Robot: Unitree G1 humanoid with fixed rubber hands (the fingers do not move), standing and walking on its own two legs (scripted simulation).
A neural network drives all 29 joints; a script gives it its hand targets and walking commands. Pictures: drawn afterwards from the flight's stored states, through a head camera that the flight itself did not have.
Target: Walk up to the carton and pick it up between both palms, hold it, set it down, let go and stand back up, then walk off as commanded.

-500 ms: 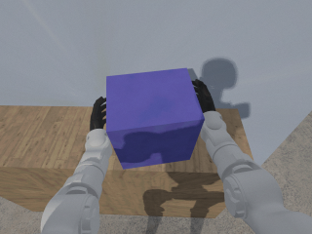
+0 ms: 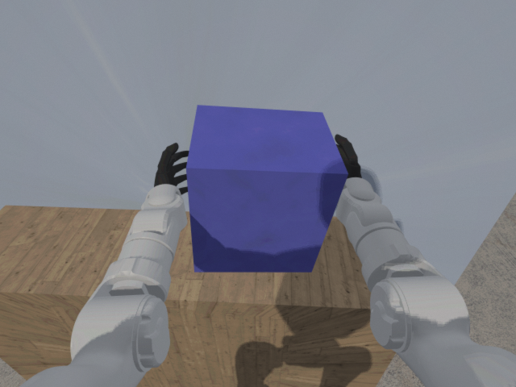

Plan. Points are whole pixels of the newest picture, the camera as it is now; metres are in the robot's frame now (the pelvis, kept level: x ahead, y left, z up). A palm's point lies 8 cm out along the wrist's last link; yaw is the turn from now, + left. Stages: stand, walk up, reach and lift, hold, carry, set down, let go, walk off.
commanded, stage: reach and lift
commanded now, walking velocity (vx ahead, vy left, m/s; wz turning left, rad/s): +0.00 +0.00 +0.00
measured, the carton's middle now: (257, 193) +0.39 +0.04 +0.14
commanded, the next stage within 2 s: hold in 1.26 s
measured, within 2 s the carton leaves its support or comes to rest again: neither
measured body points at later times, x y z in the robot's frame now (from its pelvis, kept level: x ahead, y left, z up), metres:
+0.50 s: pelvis +0.01 +0.01 +0.00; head -0.05 +0.01 +0.45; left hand +0.39 +0.20 +0.16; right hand +0.43 -0.10 +0.17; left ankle +0.05 +0.12 -0.74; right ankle +0.04 -0.13 -0.74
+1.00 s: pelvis +0.00 +0.02 +0.00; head -0.06 +0.01 +0.45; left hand +0.39 +0.20 +0.18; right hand +0.42 -0.10 +0.18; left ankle +0.05 +0.12 -0.74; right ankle +0.04 -0.13 -0.74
